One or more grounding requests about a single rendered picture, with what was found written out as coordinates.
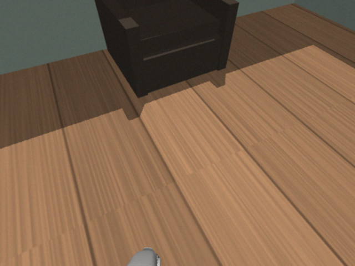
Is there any armchair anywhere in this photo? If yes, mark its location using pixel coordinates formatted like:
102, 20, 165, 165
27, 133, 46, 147
95, 0, 239, 98

